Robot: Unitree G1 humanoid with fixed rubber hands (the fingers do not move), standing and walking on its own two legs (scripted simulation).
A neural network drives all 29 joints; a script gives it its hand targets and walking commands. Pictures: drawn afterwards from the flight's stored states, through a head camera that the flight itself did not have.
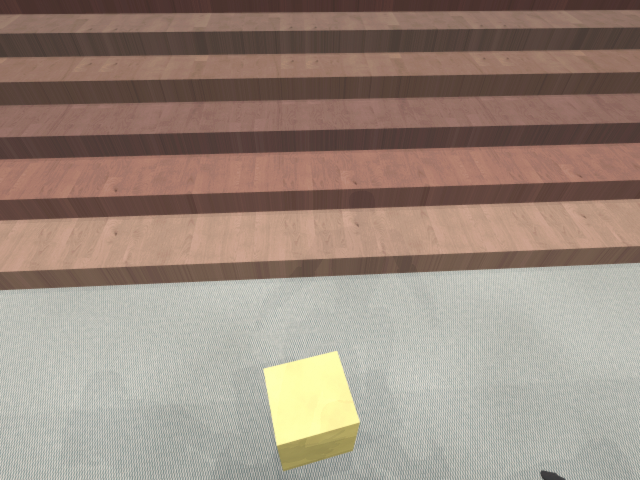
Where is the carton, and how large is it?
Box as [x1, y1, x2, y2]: [264, 351, 359, 470]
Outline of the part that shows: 336,351 264,368 276,443 283,470 352,450 359,421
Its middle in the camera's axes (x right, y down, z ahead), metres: -0.03 +0.47 +1.10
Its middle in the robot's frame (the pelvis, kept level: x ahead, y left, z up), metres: +0.45 +0.03 -0.66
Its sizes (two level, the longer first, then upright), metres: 0.210 0.200 0.250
